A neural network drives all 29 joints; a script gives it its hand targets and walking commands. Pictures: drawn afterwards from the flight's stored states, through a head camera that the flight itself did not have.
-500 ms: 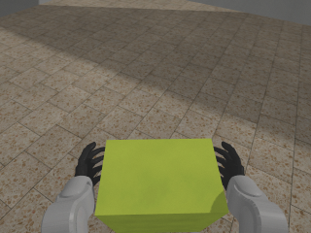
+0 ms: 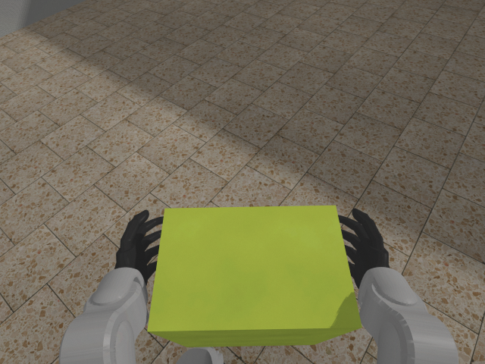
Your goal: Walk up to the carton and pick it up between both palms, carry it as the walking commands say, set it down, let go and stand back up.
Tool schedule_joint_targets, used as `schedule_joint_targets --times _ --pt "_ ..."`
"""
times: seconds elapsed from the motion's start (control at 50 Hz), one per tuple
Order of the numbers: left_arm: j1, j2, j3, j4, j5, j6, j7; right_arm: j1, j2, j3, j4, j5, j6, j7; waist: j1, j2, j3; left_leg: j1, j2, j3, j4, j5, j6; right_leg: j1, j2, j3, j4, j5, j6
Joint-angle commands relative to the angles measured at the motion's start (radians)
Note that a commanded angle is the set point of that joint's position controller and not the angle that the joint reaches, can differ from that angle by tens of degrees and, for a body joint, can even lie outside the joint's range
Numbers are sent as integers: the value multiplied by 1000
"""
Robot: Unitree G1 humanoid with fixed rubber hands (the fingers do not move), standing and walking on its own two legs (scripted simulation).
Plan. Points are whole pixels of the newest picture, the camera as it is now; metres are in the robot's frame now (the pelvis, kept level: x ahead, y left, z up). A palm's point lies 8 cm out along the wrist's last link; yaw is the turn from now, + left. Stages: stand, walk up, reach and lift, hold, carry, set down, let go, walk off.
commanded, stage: carry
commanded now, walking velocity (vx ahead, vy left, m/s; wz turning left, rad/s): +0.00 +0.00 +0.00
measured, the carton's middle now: (250, 286) +0.24 +0.01 +0.01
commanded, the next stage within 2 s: none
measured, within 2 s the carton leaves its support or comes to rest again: neither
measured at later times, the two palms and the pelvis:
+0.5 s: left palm (158, 144) +0.47 +0.17 +0.09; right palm (332, 149) +0.45 -0.14 +0.09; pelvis +0.22 +0.03 -0.02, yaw -4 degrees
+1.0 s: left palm (159, 150) +0.46 +0.17 +0.08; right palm (335, 156) +0.44 -0.14 +0.08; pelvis +0.22 +0.03 -0.02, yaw -3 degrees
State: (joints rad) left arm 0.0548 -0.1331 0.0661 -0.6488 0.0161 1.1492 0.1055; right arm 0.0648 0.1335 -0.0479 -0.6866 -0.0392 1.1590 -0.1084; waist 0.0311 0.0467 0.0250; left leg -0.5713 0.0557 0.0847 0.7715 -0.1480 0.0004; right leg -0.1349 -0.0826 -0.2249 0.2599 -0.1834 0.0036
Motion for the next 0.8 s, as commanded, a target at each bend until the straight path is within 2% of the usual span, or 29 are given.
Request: schedule_joint_targets --times 0.0,0.04,0.06,0.08,0.1,0.12,0.14,0.16,0.18,0.2,0.22,0.24,0.28,0.3,0.32,0.34,0.36,0.42,0.48,0.56,0.66,0.78 --pt "-300 -732 -690 -102 -288 19 -143 -286 719 653 -63 246 6 98 -8 -245 -245 161 -46 84 -239 205 4 163 -138 -26 -32 700 -56" --pt "-289 -709 -685 -106 -280 32 -128 -294 681 650 -75 256 21 99 -3 -226 -227 266 -21 94 -342 338 24 142 -143 -34 11 529 -29" --pt "-297 -693 -682 -106 -274 41 -121 -291 664 645 -67 256 32 99 -14 -193 -226 346 -17 108 -398 406 33 114 -136 -44 75 435 -7" --pt "-304 -674 -680 -106 -265 52 -115 -296 646 640 -58 257 43 98 -22 -136 -234 433 -17 116 -413 407 36 71 -107 -36 160 324 5" --pt "-311 -650 -673 -99 -254 64 -108 -320 621 634 -52 258 53 97 -27 -60 -235 527 41 79 -404 533 40 -11 -74 -27 252 170 22" --pt "-312 -634 -660 -98 -248 78 -101 -297 584 627 -25 265 56 96 -17 76 -243 648 190 -57 -345 890 94 -124 -22 -15 385 -79 60" --pt "-296 -634 -647 -66 -245 90 -97 -272 590 607 11 259 64 95 -30 167 -334 729 295 -207 -346 961 179 -198 8 64 521 -345 67" --pt "-297 -657 -653 -48 -249 92 -99 -265 614 602 19 258 66 97 -33 153 -381 691 323 -249 -378 915 206 -191 12 128 585 -401 56" --pt "-316 -692 -662 -43 -255 86 -102 -285 646 605 2 267 60 104 -31 112 -395 658 301 -196 -394 859 189 -177 2 151 567 -398 42" --pt "-337 -732 -669 -54 -258 78 -103 -310 685 620 -7 285 50 113 -24 97 -387 616 273 -133 -406 797 161 -142 -5 146 492 -392 34" --pt "-357 -764 -673 -66 -260 70 -106 -329 716 634 -13 295 41 120 -22 114 -382 587 246 -91 -417 731 140 -106 0 128 415 -364 25" --pt "-375 -785 -672 -74 -263 61 -108 -336 737 645 -13 301 32 125 -23 120 -395 571 232 -69 -436 624 128 -65 9 105 367 -324 21" --pt "-382 -793 -672 -79 -269 49 -111 -342 741 649 -14 299 20 126 -11 73 -405 533 212 -38 -443 513 113 16 -3 85 225 -177 20" --pt "-372 -790 -673 -76 -269 48 -111 -339 729 643 -12 293 17 124 1 35 -403 504 192 -15 -424 463 97 72 -29 89 123 -52 22" --pt "-365 -780 -669 -70 -269 50 -112 -336 714 638 -11 287 15 121 6 1 -392 454 170 1 -393 418 73 125 -80 125 85 32 13" --pt "-364 -778 -672 -64 -267 48 -113 -362 699 648 -33 287 15 120 4 -55 -366 440 141 24 -364 349 48 95 -138 158 103 119 2" --pt "-379 -771 -677 -69 -270 47 -113 -384 695 652 -42 283 18 117 -8 -88 -341 440 125 13 -355 323 43 62 -148 152 150 221 -6" --pt "-349 -722 -670 -39 -269 67 -106 -325 661 624 11 253 41 104 -13 -88 -347 452 133 3 -283 510 62 73 -119 114 201 369 3" --pt "-339 -709 -665 -7 -264 79 -104 -312 649 611 41 247 53 101 -12 -55 -330 453 129 11 -236 625 67 56 -107 101 238 402 12" --pt "-377 -725 -670 -7 -266 75 -105 -349 677 611 45 253 52 104 -15 -46 -321 440 123 4 -217 647 67 38 -93 99 255 379 13" --pt "-382 -732 -668 -2 -266 69 -104 -358 690 613 50 257 46 105 -17 -48 -326 431 121 -5 -215 605 68 50 -97 102 254 368 13" --pt "-388 -725 -664 3 -264 66 -105 -360 689 612 60 254 42 103 -19 -57 -311 404 116 -14 -237 484 67 66 -112 106 226 331 5"
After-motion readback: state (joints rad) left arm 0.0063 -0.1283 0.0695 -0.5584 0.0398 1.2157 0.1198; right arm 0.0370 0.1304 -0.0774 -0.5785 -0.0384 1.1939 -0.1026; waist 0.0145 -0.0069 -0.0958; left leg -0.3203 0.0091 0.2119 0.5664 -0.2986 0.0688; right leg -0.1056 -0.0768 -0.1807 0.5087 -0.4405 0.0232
